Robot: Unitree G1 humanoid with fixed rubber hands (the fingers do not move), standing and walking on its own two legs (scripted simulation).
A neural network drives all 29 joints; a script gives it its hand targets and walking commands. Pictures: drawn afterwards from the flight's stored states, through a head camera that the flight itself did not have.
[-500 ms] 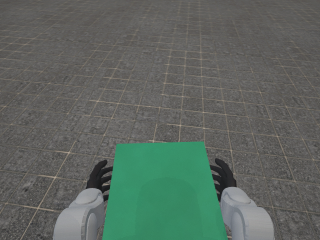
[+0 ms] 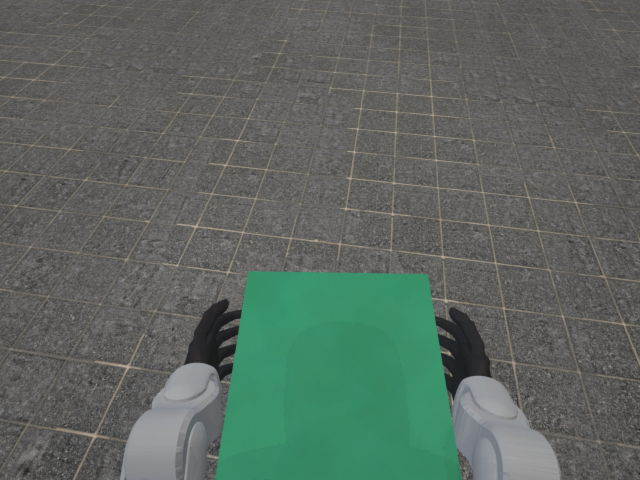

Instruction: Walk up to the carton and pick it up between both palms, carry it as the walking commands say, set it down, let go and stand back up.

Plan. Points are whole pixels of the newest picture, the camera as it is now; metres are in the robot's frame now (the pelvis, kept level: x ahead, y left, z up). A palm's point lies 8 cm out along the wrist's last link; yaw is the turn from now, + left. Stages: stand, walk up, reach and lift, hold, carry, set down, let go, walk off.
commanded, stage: carry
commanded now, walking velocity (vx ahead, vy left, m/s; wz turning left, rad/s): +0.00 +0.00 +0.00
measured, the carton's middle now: (334, 400) +0.24 -0.02 -0.01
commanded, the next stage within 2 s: none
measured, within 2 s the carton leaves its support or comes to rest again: neither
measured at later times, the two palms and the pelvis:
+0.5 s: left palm (223, 145) +0.66 +0.14 +0.06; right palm (390, 157) +0.62 -0.14 +0.05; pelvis +0.39 +0.04 +0.02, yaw -4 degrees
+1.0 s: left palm (222, 54) +1.00 +0.19 +0.06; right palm (347, 59) +0.97 -0.10 +0.06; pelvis +0.74 +0.07 +0.02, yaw -4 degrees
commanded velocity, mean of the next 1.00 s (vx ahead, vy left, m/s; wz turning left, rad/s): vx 0.00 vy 0.00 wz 0.00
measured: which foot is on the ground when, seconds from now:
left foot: up 0.00-0.18, down 0.20-0.52, up 0.54-0.72, down 0.74-1.00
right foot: down 0.00-0.22, up 0.24-0.46, down 0.48-0.78, up 0.80-0.98, down 1.00-1.00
